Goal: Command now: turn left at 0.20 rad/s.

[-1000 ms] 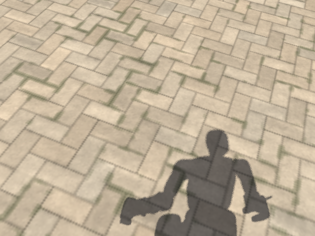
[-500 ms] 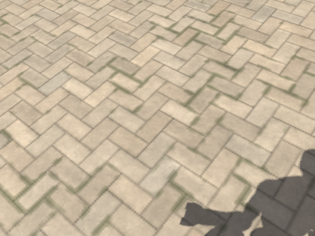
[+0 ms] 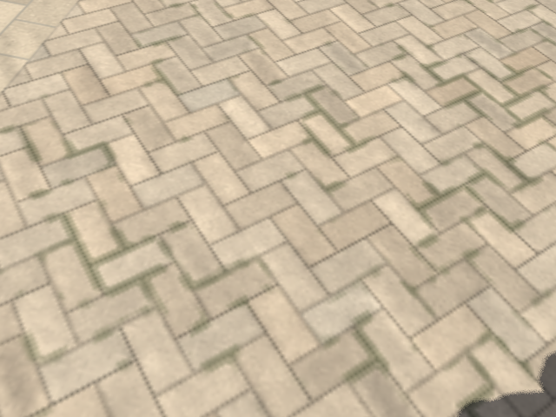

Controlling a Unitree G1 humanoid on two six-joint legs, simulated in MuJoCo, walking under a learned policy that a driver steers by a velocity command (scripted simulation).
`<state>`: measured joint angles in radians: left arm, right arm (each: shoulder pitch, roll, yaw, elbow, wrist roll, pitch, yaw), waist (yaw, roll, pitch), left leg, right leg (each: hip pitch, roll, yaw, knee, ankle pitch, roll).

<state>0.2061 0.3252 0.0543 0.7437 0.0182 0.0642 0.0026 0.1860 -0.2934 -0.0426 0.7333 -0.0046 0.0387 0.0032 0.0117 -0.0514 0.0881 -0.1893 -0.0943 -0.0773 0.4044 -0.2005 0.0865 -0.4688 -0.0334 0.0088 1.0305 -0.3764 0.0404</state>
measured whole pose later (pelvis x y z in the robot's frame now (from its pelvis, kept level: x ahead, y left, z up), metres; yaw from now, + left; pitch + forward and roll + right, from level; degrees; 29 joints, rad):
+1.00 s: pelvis +0.16 -0.04 -0.01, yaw -28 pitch +2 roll +0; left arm 0.07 0.28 0.05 0.72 0.05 0.01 -0.08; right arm 0.46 -0.24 -0.01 0.90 -0.02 -0.08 0.00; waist -0.08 -0.04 0.02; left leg 0.09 -0.01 0.11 0.20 -0.33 0.02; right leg -0.64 -0.01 0.01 0.79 -0.15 -0.03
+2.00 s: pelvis +0.47 -0.21 -0.01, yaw +2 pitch +1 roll -1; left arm 0.15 0.26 0.05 0.77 0.02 0.05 0.04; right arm 0.24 -0.27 -0.08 0.79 -0.02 0.04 0.00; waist -0.04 -0.01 0.05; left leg -0.35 -0.16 -0.14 0.42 -0.07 0.10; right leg -0.48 -0.01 0.08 0.88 -0.38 0.04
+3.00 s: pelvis +0.52 -0.25 +0.00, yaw -21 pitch +1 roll +0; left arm 0.18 0.30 0.08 0.82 0.04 0.03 -0.07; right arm 0.39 -0.25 -0.04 0.89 -0.03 -0.07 -0.01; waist -0.05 -0.04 -0.01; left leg 0.01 0.00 0.10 0.22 -0.26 0.03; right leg -0.52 0.00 0.07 0.84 -0.22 0.02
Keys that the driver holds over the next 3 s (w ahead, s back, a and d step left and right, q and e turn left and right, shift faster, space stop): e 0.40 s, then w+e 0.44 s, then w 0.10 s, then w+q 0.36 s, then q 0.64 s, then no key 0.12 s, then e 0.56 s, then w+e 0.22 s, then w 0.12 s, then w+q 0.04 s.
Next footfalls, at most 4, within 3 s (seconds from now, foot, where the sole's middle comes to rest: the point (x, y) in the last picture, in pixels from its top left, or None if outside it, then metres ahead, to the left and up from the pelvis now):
0.28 right None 0.02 -0.11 -0.78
0.64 left None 0.11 0.09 -0.78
1.10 right None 0.30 -0.23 -0.78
1.58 left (337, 358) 0.59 -0.16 -0.78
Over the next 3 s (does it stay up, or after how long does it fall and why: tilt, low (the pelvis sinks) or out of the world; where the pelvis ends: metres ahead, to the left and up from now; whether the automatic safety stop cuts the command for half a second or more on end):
stays up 0.52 -0.25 0.00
